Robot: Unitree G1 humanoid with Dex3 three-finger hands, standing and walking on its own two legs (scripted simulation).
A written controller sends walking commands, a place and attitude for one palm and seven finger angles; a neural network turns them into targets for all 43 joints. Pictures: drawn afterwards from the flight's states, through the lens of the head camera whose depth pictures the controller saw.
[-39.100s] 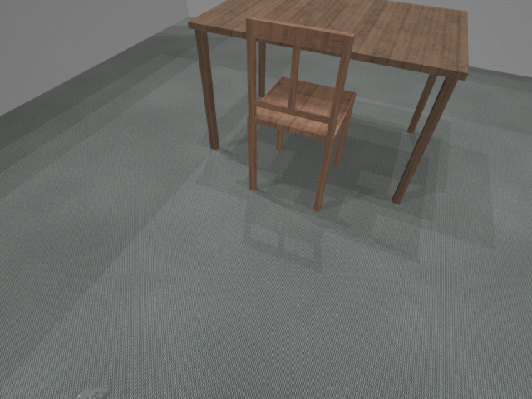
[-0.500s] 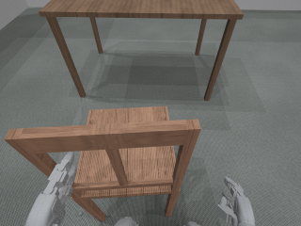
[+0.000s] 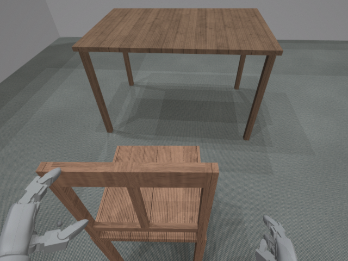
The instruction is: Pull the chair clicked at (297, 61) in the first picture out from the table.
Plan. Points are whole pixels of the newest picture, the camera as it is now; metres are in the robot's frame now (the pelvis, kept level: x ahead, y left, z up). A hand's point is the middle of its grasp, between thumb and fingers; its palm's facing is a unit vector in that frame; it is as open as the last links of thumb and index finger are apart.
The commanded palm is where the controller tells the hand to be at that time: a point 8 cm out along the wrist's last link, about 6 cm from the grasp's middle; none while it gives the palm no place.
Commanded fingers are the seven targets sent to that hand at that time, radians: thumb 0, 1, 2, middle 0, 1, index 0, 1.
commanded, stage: draw the hand back to the body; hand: left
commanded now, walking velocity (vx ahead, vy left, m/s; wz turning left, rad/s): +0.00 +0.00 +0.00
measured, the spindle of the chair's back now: (139, 207) +0.28 +0.14 -0.08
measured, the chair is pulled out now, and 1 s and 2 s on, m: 0.71 0.71 0.71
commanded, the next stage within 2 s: step back with the hand held close in 0.62 s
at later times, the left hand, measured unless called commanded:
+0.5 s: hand (52, 170) +0.22 +0.25 +0.17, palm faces +0.42 -0.80 -0.42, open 7.5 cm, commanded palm +0.17 +0.29 +0.20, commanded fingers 0.00 0.90 0.90 -0.20 -0.30 -0.20 -0.30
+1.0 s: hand (42, 168) +0.22 +0.27 +0.17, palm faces +0.35 -0.78 -0.52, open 7.4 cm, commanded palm +0.16 +0.31 +0.20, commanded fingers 0.00 0.90 0.90 -0.20 -0.30 -0.20 -0.30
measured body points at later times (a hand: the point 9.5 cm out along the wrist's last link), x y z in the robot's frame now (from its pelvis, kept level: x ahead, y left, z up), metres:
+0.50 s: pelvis +0.02 +0.00 +0.02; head +0.01 -0.03 +0.47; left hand +0.19 +0.29 +0.20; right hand +0.19 -0.25 -0.07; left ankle +0.00 +0.15 -0.72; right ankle +0.00 -0.13 -0.72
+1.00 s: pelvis +0.00 +0.02 +0.02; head +0.02 -0.01 +0.47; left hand +0.19 +0.31 +0.20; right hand +0.18 -0.23 -0.07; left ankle +0.00 +0.15 -0.72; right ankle +0.00 -0.13 -0.72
